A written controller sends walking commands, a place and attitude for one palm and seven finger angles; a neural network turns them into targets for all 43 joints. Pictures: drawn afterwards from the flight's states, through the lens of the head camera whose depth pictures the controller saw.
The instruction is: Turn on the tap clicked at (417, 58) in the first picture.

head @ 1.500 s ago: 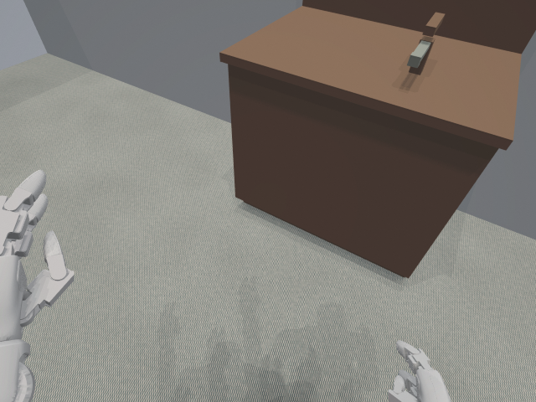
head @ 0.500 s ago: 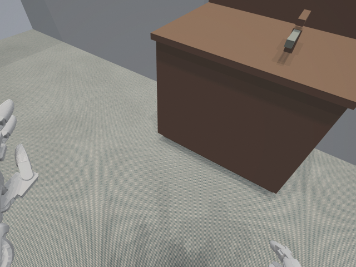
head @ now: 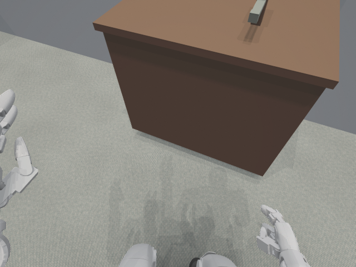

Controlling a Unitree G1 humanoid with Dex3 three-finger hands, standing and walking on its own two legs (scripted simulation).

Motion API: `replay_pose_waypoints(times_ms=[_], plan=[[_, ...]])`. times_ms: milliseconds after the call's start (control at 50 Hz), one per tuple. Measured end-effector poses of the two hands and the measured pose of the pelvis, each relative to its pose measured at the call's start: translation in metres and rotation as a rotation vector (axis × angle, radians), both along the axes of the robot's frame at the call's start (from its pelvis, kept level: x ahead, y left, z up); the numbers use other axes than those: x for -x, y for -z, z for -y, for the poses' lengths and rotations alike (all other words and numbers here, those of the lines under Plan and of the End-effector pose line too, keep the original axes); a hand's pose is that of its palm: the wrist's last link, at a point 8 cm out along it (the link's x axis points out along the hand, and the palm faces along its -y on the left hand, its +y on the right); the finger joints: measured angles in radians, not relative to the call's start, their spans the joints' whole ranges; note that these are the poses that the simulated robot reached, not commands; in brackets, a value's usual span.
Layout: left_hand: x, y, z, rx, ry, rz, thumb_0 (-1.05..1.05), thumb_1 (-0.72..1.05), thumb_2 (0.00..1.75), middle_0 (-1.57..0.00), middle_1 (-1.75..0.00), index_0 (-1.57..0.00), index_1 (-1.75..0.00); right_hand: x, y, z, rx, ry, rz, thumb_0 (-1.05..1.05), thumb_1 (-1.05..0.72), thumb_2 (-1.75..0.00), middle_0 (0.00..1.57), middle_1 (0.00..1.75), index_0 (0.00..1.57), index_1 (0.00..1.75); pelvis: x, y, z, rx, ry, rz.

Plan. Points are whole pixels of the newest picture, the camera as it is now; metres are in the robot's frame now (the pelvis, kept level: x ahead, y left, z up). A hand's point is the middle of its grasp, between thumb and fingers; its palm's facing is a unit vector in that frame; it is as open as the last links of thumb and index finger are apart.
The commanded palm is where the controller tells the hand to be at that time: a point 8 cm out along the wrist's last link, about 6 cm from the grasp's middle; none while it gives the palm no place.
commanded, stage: turn to face it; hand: left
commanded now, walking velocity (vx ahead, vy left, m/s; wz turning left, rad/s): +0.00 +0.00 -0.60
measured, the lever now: (254, 16) +0.79 -0.19 +0.14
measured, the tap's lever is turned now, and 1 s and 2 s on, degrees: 0 0 0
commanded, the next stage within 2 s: take the last steps up to it in 1.10 s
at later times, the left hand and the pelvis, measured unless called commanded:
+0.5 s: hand (99, 133) +0.30 +0.15 +0.18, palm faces +0.14 -0.87 -0.46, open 7.4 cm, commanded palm +0.25 +0.21 +0.20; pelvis +0.02 -0.01 +0.00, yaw -17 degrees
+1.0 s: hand (122, 139) +0.28 +0.11 +0.19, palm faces -0.08 -0.90 -0.42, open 7.4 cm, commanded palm +0.26 +0.16 +0.20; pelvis -0.03 +0.01 +0.01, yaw -32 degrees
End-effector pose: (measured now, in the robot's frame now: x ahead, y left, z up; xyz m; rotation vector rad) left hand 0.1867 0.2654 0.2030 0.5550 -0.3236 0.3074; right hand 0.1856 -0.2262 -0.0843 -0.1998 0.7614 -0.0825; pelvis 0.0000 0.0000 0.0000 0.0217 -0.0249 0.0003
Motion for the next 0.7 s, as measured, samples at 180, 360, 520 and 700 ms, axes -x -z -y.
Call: replay_pose_waypoints(times_ms=[180,360,520,700], plan=[[-0.027,-0.022,0.007,-0.033,0.08,0.045,0.01,0.89,0.89,-0.22,-0.3,-0.22,-0.3,0.019,-0.023,0.035,0.071,0.126,-0.007,0.01,-0.91,-0.9,0.2,0.3,0.2,0.3,-0.02,-0.011,-0.002,-0.031,0.101,-0.035],[-0.065,0.005,0.006,0.049,0.108,-0.024,0.01,0.89,0.89,-0.21,-0.3,-0.21,-0.3,0.046,-0.018,0.017,0.007,0.245,0.01,0.01,-0.91,-0.9,0.2,0.3,0.2,0.3,-0.024,-0.007,-0.013,-0.015,0.214,-0.012],[-0.087,0.002,0.075,-0.003,0.275,-0.021,0.02,0.89,0.89,-0.21,-0.3,-0.21,-0.3,0.078,0.014,0.013,-0.13,0.269,-0.001,0.01,-0.91,-0.9,0.2,0.3,0.2,0.3,-0.013,0.003,0.009,0.03,0.307,0.007],[-0.087,-0.008,0.112,-0.062,0.407,-0.091,0.02,0.89,0.89,-0.21,-0.3,-0.22,-0.3,0.144,0.006,0.057,-0.07,0.459,-0.114,0.01,-0.91,-0.9,0.2,0.3,0.2,0.3,0.005,-0.013,0.015,-0.022,0.421,-0.032]])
